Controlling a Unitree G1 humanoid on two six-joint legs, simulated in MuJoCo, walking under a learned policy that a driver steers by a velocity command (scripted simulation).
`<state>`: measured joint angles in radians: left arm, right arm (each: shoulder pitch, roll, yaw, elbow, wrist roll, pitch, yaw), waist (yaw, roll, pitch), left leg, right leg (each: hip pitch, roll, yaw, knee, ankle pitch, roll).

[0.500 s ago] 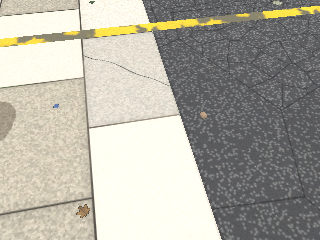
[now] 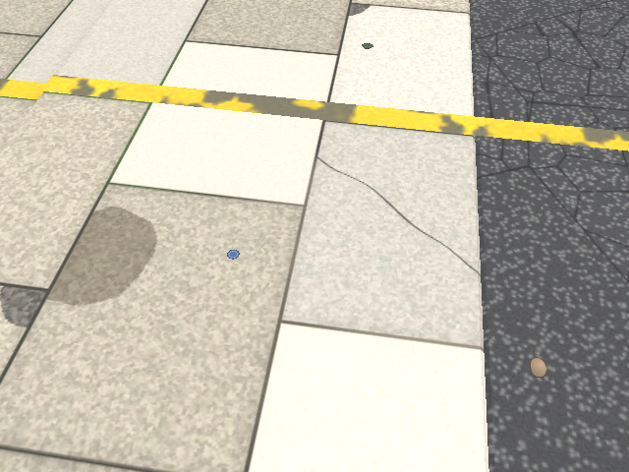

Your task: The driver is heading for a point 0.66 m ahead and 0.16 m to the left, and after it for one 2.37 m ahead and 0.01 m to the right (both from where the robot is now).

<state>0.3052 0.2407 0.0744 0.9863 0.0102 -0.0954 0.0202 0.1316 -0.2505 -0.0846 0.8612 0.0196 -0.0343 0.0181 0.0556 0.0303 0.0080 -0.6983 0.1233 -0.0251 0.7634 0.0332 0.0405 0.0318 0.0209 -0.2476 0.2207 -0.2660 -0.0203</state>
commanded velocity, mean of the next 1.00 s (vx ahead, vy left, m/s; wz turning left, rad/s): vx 0.44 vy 0.00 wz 0.28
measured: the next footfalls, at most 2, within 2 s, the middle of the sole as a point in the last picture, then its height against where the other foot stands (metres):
left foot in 0.16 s outside the picture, level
right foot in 0.64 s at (340, 434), level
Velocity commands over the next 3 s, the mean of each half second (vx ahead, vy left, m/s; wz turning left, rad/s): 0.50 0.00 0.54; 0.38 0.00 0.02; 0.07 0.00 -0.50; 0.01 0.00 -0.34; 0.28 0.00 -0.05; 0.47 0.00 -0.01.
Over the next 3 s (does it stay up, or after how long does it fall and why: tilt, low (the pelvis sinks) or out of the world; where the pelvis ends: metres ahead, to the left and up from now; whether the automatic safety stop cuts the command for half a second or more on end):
stays up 1.00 0.08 0.01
